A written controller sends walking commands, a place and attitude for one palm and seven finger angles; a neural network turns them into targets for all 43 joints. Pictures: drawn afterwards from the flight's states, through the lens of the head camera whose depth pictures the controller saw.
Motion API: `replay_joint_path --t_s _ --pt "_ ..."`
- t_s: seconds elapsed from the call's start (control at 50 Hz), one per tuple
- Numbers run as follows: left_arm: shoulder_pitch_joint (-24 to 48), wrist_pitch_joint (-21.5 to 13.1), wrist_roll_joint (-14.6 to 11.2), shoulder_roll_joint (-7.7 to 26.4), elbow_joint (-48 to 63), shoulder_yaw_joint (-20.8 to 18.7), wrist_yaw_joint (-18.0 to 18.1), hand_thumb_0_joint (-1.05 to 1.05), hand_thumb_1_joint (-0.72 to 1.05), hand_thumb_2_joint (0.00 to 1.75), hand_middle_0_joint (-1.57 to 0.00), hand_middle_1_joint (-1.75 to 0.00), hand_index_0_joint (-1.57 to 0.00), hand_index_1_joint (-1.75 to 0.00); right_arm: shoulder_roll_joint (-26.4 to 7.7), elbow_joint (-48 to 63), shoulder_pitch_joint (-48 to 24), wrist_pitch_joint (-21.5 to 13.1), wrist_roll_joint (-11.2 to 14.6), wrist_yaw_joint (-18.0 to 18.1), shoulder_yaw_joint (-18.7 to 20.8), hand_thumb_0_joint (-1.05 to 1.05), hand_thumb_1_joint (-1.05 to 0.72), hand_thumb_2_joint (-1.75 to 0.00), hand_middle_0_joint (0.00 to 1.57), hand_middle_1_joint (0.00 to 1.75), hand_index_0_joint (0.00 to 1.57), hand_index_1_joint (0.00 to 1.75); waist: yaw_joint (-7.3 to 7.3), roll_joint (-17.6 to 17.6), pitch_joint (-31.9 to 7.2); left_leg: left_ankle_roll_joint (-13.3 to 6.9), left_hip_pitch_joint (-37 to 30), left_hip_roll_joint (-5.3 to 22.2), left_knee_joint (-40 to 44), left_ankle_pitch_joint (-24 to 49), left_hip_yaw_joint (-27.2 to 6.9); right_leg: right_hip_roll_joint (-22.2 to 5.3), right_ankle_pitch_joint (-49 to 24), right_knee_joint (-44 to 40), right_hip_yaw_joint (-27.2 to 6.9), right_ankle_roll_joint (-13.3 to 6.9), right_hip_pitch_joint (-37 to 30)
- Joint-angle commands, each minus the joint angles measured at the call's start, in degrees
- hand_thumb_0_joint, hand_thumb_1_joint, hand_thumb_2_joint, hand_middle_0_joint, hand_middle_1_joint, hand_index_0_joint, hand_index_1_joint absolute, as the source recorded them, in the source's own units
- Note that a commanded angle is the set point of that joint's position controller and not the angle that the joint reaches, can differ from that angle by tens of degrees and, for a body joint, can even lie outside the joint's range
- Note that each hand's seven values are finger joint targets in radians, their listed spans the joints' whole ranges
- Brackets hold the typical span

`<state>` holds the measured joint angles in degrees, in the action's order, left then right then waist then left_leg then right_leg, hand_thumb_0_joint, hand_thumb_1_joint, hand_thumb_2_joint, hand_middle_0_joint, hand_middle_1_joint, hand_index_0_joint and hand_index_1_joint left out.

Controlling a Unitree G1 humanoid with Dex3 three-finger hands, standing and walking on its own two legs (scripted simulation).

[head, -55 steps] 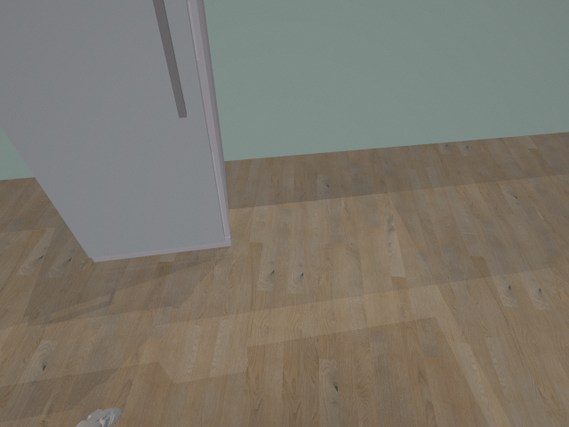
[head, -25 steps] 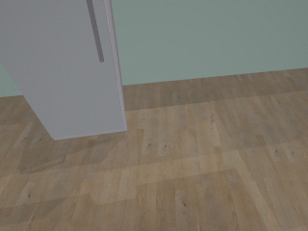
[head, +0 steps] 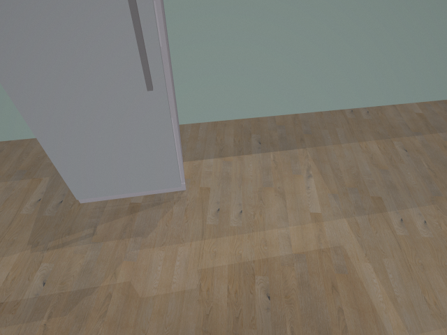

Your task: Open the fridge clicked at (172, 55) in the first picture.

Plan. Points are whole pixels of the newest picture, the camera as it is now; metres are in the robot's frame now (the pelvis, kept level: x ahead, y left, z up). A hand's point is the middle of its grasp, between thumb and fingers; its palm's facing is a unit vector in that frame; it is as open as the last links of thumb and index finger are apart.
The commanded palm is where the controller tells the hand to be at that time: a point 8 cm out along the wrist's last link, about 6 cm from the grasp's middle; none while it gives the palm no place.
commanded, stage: look at it before walking up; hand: right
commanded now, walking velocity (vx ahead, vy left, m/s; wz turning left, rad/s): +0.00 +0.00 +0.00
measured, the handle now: (137, 24) +0.90 +0.32 +0.16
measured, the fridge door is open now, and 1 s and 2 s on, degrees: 0 0 0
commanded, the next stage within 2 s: walk to a spot facing it in 0.34 s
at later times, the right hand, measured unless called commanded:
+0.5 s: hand out of the picture +0.08 -0.25 -0.15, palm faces -0.01 +0.94 -0.33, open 7.4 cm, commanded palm none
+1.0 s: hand out of the picture +0.06 -0.16 -0.17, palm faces -0.18 +0.95 -0.26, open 7.4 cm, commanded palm none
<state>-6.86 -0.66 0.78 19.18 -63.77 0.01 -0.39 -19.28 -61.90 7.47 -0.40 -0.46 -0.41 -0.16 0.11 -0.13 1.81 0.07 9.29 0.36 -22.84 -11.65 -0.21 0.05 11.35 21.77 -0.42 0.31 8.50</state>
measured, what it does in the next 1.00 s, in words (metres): lifts its right foot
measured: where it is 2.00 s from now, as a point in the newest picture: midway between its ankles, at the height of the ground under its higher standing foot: outside the picture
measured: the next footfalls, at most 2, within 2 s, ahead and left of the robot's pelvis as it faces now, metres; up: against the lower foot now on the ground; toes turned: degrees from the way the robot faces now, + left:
right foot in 1.38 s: +0.04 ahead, -0.12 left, +0.00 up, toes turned +27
left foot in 1.94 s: -0.13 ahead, +0.04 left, +0.00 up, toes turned +56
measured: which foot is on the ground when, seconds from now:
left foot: down 0.00-1.00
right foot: down 0.00-0.86, up 0.88-1.00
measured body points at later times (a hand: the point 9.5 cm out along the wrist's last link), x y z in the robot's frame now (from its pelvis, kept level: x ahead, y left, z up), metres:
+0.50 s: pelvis +0.01 +0.00 +0.00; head +0.01 +0.00 +0.45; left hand +0.09 +0.29 -0.13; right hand +0.08 -0.30 -0.13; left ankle +0.01 +0.12 -0.74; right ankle +0.01 -0.12 -0.74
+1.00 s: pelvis -0.02 +0.03 -0.02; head +0.01 +0.06 +0.43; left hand +0.00 +0.29 -0.17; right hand +0.07 -0.21 -0.15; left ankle -0.02 +0.11 -0.74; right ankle -0.01 -0.12 -0.67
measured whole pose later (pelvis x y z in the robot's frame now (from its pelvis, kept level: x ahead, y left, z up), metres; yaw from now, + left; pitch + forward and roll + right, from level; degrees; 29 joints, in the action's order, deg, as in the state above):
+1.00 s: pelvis -0.02 +0.03 -0.02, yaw +15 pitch -1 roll -1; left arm -7.8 3.2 0.9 13.5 -55.9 -3.3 0.7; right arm -11.2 -53.5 15.2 1.9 -0.8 -0.2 2.5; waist -1.8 1.6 5.9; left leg -3.8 18.0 -2.7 -34.8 -16.1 -0.2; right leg -3.0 24.1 63.1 1.4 3.1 26.6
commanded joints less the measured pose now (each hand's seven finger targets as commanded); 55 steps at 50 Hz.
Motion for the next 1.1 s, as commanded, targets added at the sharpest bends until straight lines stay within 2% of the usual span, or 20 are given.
replay_joint_path --t_s 0.0,0.44,0.46,0.52,0.58,0.66,0.68,0.7,0.72,0.74,0.76,0.8,0.82,0.84,0.86,0.88,0.9,0.94,1.0,1.08 --pt "2.68 -1.21 -0.2 11.58 3.74 -2.27 0.92 0.0 0.9 0.9 -0.2 -0.3 -0.2 -0.3 -11.92 3.63 -2.67 -1.26 -0.22 1.01 2.24 0.0 -0.9 -0.9 0.2 0.3 0.2 0.3 -0.21 -0.84 -2.64 -1.93 0.18 6.67 4.98 2.58 -6.46 -6.38 -4.39 -3.79 -5.36 -1.74 0.04" --pt "3.27 -1.33 -0.28 11.99 3.68 -2.31 1.24 0.0 0.9 0.9 -0.2 -0.3 -0.2 -0.3 -11.94 3.27 -2.12 -1.22 -0.18 1.05 2.32 0.0 -0.9 -0.9 0.2 0.3 0.2 0.3 -0.32 0.18 -3.5 -1.85 -1.43 6.69 4.56 9.09 -6.0 -6.93 -8.78 -3.85 -5.02 -1.66 -2.4" --pt "2.95 -1.17 -0.23 11.5 3.78 -2.34 1.36 0.0 0.9 0.9 -0.2 -0.3 -0.2 -0.3 -11.58 3.57 -2.28 -0.89 -0.19 0.99 2.31 0.0 -0.9 -0.9 0.2 0.3 0.2 0.3 -0.1 0.14 -2.84 -1.92 -0.24 6.41 3.94 9.93 -6.46 -7.07 -8.69 -3.1 -4.46 -1.52 -2.59" --pt "-0.85 0.15 -0.11 4.95 3.91 -1.55 1.71 0.0 0.9 0.9 -0.2 -0.3 -0.2 -0.3 -5.88 3.78 1.28 1.01 -0.22 1.31 1.67 0.0 -0.9 -0.9 0.2 0.3 0.2 0.3 0.1 -1.22 -2.58 -1.34 2.18 6.39 0.94 13.77 -7.67 -7.26 -8.31 0.6 -1.09 -0.31 -2.07" --pt "-2.04 0.91 -0.04 5.79 6.04 -2.65 2.07 0.0 0.9 0.9 -0.2 -0.3 -0.2 -0.3 -6.29 5.96 1.98 2.02 -0.49 1.12 2.54 0.0 -0.9 -0.9 0.2 0.3 0.2 0.3 0.31 -1.04 -2.59 -1.67 5.13 5.37 -2.46 14.21 -8.76 -8.1 -6.34 2.71 -0.28 -0.58 -1.15" --pt "-1.35 1.2 0.06 7.1 9.02 -4.04 2.34 0.0 0.9 0.9 -0.2 -0.3 -0.2 -0.3 -5.02 8.93 2.64 2.73 -0.58 0.41 3.24 0.0 -0.9 -0.9 0.2 0.3 0.2 0.3 0.19 4.09 -2.28 -0.69 11.13 1.4 -11.03 9.29 -6.47 -12.63 -3.62 1.08 -2.85 -2.99 -0.89" --pt "-1.31 1.21 0.08 7.59 9.62 -4.44 2.35 0.0 0.9 0.9 -0.2 -0.3 -0.2 -0.3 -4.26 9.46 2.86 2.87 -0.59 0.27 3.39 0.0 -0.9 -0.9 0.2 0.3 0.2 0.3 0.06 6.52 -2.03 -0.22 11.96 0.14 -15.95 4.73 -4.63 -15.25 -4.29 -0.2 -4.36 -4.58 0.05" --pt "-0.96 0.96 0.03 7.67 10.09 -4.74 2.31 0.0 0.9 0.9 -0.2 -0.3 -0.2 -0.3 -3.34 10.12 3.26 3.13 -0.62 0.09 3.54 0.0 -0.9 -0.9 0.2 0.3 0.2 0.3 -0.1 10.1 -1.84 0.5 13.12 -0.96 -23.02 -7.26 -2.23 -18.78 -7.73 -2.21 -6.09 -7.16 1.07" --pt "-0.29 0.78 0.12 7.55 10.66 -4.91 2.24 0.0 0.9 0.9 -0.2 -0.3 -0.2 -0.3 -2.56 10.64 3.79 3.41 -0.62 0.03 3.86 0.0 -0.9 -0.9 0.2 0.3 0.2 0.3 -0.44 11.74 -1.74 1.06 14.04 -0.46 -28.84 -15.52 -0.92 -21.39 -11.29 -3.14 -6.52 -9.57 1.53" --pt "0.65 0.62 0.18 7.01 11.55 -5.05 2.31 0.0 0.9 0.9 -0.2 -0.3 -0.2 -0.3 -2.22 11.13 4.37 3.5 -0.61 -0.03 4.19 0.0 -0.9 -0.9 0.2 0.3 0.2 0.3 -0.95 11.34 -1.72 0.97 13.66 1.01 -30.67 -17.75 -1.92 -22.46 -14.29 -2.17 -5.99 -10.53 2.48" --pt "1.61 0.58 0.35 6.65 12.13 -5.17 2.36 0.0 0.9 0.9 -0.2 -0.3 -0.2 -0.3 -1.84 11.29 5.28 3.43 -0.59 -0.19 4.42 0.0 -0.9 -0.9 0.2 0.3 0.2 0.3 -1.61 10.86 -1.57 0.65 11.91 2.13 -28.56 -18.12 -1.93 -22.07 -16.11 -0.1 -3.75 -9.91 3.65" --pt "3.61 0.92 0.52 6.48 12.91 -5.55 2.27 0.0 0.9 0.9 -0.2 -0.3 -0.2 -0.3 -1.01 10.47 10.6 2.88 -0.78 -0.5 4.81 0.0 -0.9 -0.9 0.2 0.3 0.2 0.3 -4.47 7.48 -3.02 0.5 4.65 1.96 -16.77 -9.2 0.44 -18.56 -13.19 9.14 2.1 -5.59 6.21" --pt "2.94 1.4 0.24 5.21 13.05 -5.43 2.04 0.0 0.9 0.9 -0.2 -0.3 -0.2 -0.3 -2.72 9.65 13.48 2.18 -1.1 -0.4 5.37 0.0 -0.9 -0.9 0.2 0.3 0.2 0.3 -5.42 0.39 -3.62 0.24 0.0 3.04 -5.89 1.83 -1.37 -13.76 -5.54 19.72 6.57 -1.51 9.75" --pt "0.74 1.77 -0.07 0.04 14.55 -4.64 1.82 0.0 0.9 0.9 -0.2 -0.3 -0.2 -0.3 -8.88 9.78 14.69 1.06 -1.85 0.59 6.36 0.0 -0.9 -0.9 0.2 0.3 0.2 0.3 -5.05 -20.84 -2.52 -2.9 -3.61 16.19 4.04 18.08 -24.53 -4.2 18.57 34.98 9.4 2.82 22.98" --pt "2.42 2.02 -0.14 0.22 15.98 -4.43 1.95 0.0 0.9 0.9 -0.2 -0.3 -0.2 -0.3 -9.79 10.24 15.55 1.31 -0.9 1.28 6.28 0.0 -0.9 -0.9 0.2 0.3 0.2 0.3 -5.19 -19.01 -2.26 -7.48 -0.27 20.63 6.05 26.36 -31.7 -2.0 23.67 41.97 2.01 2.77 24.65" --pt "1.17 2.19 -0.25 0.64 15.43 -4.76 1.89 0.0 0.9 0.9 -0.2 -0.3 -0.2 -0.3 -8.85 11.03 13.62 1.4 -0.73 1.62 6.28 0.0 -0.9 -0.9 0.2 0.3 0.2 0.3 -3.46 -12.62 -2.53 -10.78 0.01 20.43 5.44 21.02 -26.78 -3.94 20.13 44.38 -0.5 2.45 24.28" --pt "1.78 2.11 -0.13 0.18 14.69 -4.71 1.81 0.0 0.9 0.9 -0.2 -0.3 -0.2 -0.3 -7.3 11.77 10.93 1.28 -0.81 1.69 6.55 0.0 -0.9 -0.9 0.2 0.3 0.2 0.3 -2.93 -11.74 -2.42 -9.8 0.72 16.9 5.4 15.44 -26.41 -4.35 17.02 45.3 -1.41 2.46 25.34" --pt "1.96 1.93 0.01 0.94 13.84 -4.92 1.67 0.0 0.9 0.9 -0.2 -0.3 -0.2 -0.3 -4.55 12.63 8.25 1.03 -0.41 1.41 5.76 0.0 -0.9 -0.9 0.2 0.3 0.2 0.3 -2.1 -7.64 -1.48 -9.18 2.1 13.07 4.46 14.15 -22.7 -4.92 10.87 45.67 -1.64 3.12 24.1" --pt "-0.44 2.26 0.17 -0.42 12.92 -4.9 1.59 0.0 0.9 0.9 -0.2 -0.3 -0.2 -0.3 -4.05 12.67 8.56 0.78 -0.45 1.3 5.87 0.0 -0.9 -0.9 0.2 0.3 0.2 0.3 -1.3 -4.91 -4.71 -8.39 0.47 10.65 3.99 12.37 -19.93 -4.21 7.73 43.41 -0.97 3.79 22.49" --pt "0.69 2.37 0.25 -0.59 13.48 -4.88 1.88 0.0 0.9 0.9 -0.2 -0.3 -0.2 -0.3 -3.6 12.08 10.58 0.87 -0.5 1.15 6.13 0.0 -0.9 -0.9 0.2 0.3 0.2 0.3 -2.31 -6.04 -4.84 -7.9 -1.82 9.89 4.7 10.06 -22.0 -3.55 7.43 40.98 -1.63 4.23 24.22"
